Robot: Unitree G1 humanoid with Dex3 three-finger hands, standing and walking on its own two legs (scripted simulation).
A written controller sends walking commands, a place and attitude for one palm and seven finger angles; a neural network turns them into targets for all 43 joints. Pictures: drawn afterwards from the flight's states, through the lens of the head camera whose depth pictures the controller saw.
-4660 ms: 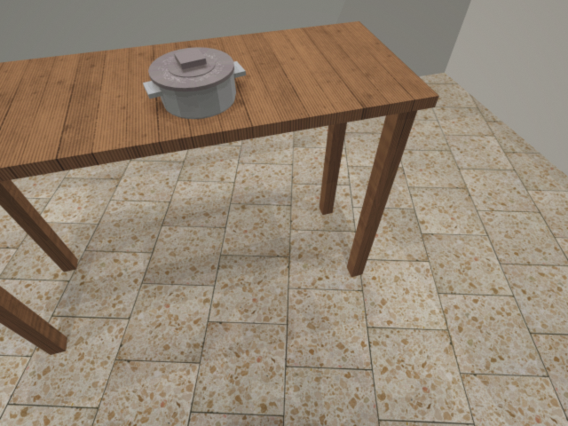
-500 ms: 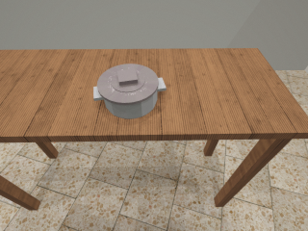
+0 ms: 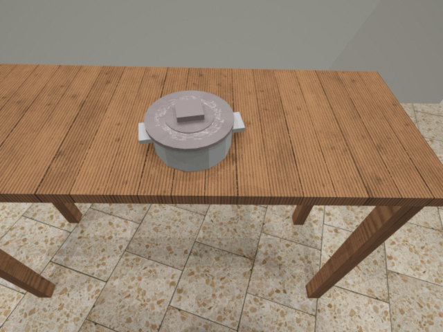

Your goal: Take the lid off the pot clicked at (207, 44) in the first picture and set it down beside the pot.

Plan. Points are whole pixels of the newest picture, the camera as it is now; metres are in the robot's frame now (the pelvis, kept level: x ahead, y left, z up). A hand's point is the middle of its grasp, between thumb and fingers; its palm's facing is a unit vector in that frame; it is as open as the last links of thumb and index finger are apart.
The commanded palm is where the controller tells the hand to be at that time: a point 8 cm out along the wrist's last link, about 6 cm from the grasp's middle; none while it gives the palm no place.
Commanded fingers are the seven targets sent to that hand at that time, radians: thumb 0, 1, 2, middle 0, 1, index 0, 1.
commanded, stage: look again from close up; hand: left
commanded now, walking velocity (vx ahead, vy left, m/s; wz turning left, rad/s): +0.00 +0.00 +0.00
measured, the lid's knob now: (189, 110) +0.48 +0.10 +0.15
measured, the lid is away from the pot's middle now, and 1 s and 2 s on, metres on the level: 0.00 0.00 0.00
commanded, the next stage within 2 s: lift the closed hand beside the body in 0.28 s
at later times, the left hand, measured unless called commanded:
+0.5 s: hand out of the picture +0.09 +0.21 -0.12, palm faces +0.15 -0.95 -0.28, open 7.1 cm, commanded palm +0.09 +0.24 -0.04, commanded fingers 0.00 0.90 0.90 -0.51 -0.64 -0.51 -0.64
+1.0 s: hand out of the picture +0.11 +0.23 +0.06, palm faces +0.34 -0.88 -0.33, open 3.1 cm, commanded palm +0.05 +0.27 +0.10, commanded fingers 0.00 0.90 0.90 -1.30 -1.50 -1.30 -1.50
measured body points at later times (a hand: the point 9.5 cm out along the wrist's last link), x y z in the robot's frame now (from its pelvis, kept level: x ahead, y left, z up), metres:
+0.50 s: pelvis +0.00 +0.02 +0.00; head +0.00 +0.01 +0.45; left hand +0.08 +0.26 -0.10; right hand +0.04 -0.22 -0.14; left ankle -0.03 +0.11 -0.74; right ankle -0.01 -0.10 -0.74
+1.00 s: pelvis -0.02 +0.00 +0.00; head -0.04 -0.01 +0.45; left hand +0.08 +0.27 +0.08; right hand +0.22 -0.18 -0.05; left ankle -0.03 +0.11 -0.74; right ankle -0.01 -0.10 -0.74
